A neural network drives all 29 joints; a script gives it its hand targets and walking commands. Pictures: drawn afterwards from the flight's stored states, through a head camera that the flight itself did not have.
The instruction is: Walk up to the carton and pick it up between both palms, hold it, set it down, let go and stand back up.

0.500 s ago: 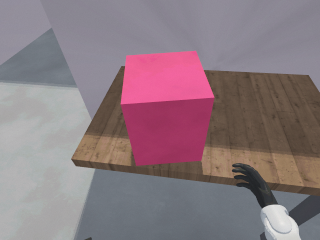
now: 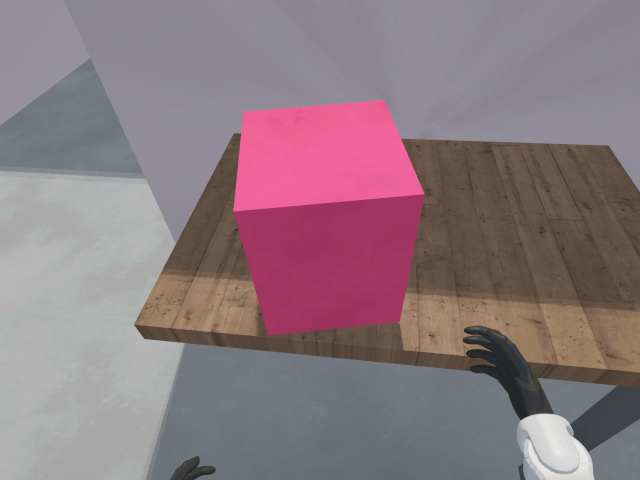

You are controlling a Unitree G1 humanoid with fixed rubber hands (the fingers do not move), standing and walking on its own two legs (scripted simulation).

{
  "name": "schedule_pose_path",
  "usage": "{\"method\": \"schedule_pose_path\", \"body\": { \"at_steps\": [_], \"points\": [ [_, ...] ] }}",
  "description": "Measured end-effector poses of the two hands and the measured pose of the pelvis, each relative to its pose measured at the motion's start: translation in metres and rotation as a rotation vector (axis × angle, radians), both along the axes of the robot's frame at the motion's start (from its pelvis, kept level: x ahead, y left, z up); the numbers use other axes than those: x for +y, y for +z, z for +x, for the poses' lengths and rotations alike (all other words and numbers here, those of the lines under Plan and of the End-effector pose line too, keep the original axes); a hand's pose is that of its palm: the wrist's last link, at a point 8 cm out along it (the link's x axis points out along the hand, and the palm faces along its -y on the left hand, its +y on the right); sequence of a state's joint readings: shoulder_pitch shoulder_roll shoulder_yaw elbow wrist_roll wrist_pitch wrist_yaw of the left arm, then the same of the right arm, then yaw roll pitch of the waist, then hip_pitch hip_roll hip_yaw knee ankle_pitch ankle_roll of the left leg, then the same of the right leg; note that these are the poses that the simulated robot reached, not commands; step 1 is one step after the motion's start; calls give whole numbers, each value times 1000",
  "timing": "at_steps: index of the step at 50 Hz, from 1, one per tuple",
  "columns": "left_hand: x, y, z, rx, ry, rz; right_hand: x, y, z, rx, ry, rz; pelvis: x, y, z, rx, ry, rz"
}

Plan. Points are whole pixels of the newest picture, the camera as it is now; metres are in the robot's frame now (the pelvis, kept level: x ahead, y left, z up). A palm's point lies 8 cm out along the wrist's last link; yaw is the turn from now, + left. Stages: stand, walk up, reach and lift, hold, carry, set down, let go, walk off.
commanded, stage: stand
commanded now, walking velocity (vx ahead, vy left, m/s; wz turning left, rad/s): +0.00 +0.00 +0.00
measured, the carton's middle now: (324, 220) +0.47 +0.01 +0.08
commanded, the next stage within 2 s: none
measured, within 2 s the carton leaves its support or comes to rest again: neither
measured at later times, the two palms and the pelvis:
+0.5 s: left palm out of the picture +0.11 +0.22 -0.10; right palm (525, 397) +0.22 -0.21 +0.01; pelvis -0.01 -0.01 +0.00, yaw +0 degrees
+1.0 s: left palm out of the picture +0.12 +0.21 -0.11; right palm (525, 396) +0.22 -0.21 +0.01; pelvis +0.00 -0.01 +0.00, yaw +0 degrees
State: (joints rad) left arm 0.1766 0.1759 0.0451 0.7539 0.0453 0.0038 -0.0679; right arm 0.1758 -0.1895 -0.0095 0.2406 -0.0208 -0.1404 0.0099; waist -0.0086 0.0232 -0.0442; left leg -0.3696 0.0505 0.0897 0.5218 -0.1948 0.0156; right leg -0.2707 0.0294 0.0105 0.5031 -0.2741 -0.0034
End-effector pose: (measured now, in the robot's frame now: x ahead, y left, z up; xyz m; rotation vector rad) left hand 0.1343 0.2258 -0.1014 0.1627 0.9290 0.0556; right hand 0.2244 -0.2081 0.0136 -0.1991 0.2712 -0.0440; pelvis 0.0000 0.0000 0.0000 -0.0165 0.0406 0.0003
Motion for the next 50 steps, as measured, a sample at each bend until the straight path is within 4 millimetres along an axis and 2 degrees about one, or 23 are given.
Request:
{"method": "schedule_pose_path", "body": {
  "at_steps": [11,26,38,50],
  "points": [
    [1,0,-12,10,12,6,0,-1,-1,-8,-6,14,1,-1,-7,-12,-3,6],
    [-9,1,-26,7,31,3,-3,-2,-1,-16,16,27,-7,-2,-14,-24,2,8],
    [-19,-7,-26,46,15,-13,-4,-1,-1,-14,29,28,-12,-3,-9,-18,7,5],
    [-15,-11,-11,55,8,-21,-2,-1,0,-8,15,16,-9,-3,1,-17,6,7]
  ]
}}
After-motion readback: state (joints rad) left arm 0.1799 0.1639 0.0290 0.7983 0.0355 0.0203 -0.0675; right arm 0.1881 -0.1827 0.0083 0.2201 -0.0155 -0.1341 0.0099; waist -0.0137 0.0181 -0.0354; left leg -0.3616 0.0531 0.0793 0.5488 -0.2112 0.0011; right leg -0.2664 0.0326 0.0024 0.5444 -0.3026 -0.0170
